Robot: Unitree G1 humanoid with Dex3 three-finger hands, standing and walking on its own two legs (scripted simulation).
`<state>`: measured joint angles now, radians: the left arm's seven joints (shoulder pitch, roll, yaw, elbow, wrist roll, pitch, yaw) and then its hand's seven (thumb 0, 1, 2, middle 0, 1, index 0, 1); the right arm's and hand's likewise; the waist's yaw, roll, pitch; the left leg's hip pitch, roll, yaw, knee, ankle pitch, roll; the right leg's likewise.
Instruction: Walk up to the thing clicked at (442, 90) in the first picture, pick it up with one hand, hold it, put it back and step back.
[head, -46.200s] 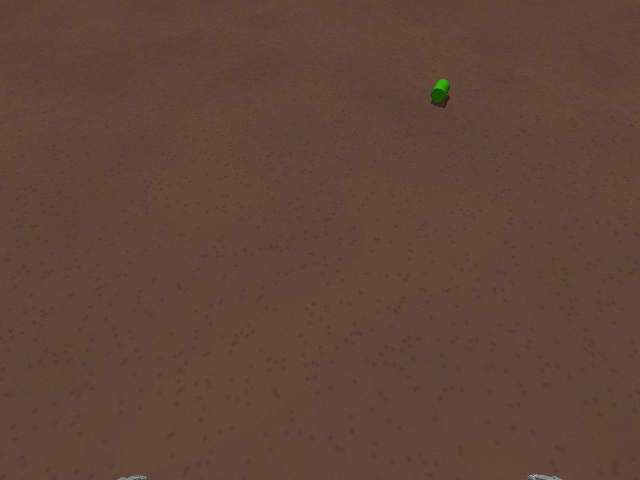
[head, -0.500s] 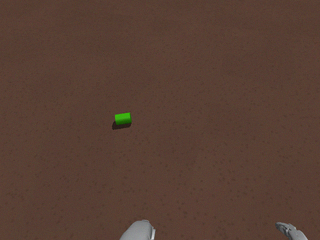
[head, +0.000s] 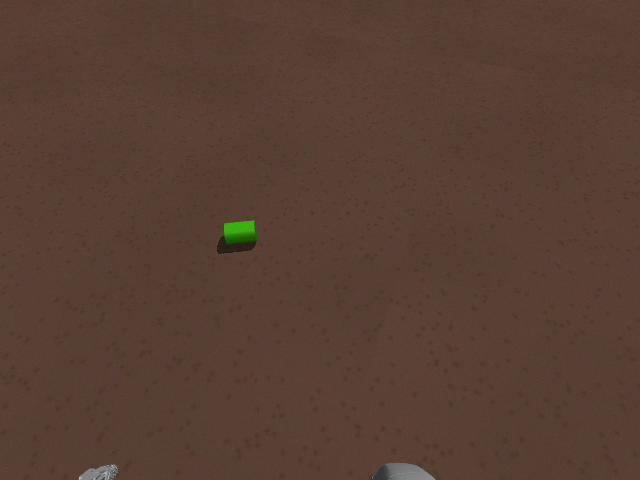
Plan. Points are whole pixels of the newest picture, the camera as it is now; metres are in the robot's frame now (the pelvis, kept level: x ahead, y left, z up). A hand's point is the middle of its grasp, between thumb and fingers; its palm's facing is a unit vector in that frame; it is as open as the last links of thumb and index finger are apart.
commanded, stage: step back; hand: left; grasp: from above
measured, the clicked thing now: (240, 232) +1.04 +0.32 -0.72
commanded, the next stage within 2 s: stand in 0.48 s
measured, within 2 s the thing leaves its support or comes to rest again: neither
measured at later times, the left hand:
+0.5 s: hand (135, 473) +0.14 +0.27 -0.14, palm faces +0.03 -0.93 -0.35, open 7.4 cm
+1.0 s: hand out of the picture +0.10 +0.26 -0.14, palm faces -0.02 -0.94 -0.34, open 7.4 cm
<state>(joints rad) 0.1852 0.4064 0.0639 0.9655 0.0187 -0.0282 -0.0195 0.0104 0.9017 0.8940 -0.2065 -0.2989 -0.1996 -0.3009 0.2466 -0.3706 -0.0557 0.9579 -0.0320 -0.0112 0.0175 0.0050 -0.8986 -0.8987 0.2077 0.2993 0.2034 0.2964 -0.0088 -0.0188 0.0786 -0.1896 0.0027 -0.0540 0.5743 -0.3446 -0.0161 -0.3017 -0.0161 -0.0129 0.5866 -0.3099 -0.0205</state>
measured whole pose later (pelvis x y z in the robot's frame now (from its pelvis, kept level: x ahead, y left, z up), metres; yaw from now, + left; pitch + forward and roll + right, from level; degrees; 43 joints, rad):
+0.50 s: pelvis +0.04 +0.01 +0.01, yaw +1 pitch -2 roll +0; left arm 0.08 0.38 0.03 1.05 0.00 -0.02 0.00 0.01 0.90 0.89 -0.21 -0.30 -0.20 -0.30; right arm 0.11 -0.33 -0.02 1.08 -0.02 0.00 0.00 0.01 -0.90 -0.90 0.21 0.30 0.20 0.30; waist 0.01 -0.02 0.07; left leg -0.18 0.01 -0.02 0.52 -0.31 -0.02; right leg -0.22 -0.03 -0.02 0.52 -0.27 0.02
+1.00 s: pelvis +0.03 +0.00 +0.02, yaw +0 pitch -3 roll +0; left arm 0.10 0.35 -0.01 1.14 0.01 -0.02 -0.01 0.01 0.90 0.89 -0.21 -0.30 -0.20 -0.30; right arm 0.07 -0.34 -0.01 1.13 -0.01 -0.01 0.02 0.00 -0.90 -0.90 0.20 0.30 0.20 0.30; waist 0.00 0.00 0.06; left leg -0.07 0.03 -0.02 0.31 -0.18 -0.03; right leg -0.12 -0.02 -0.02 0.33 -0.15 0.01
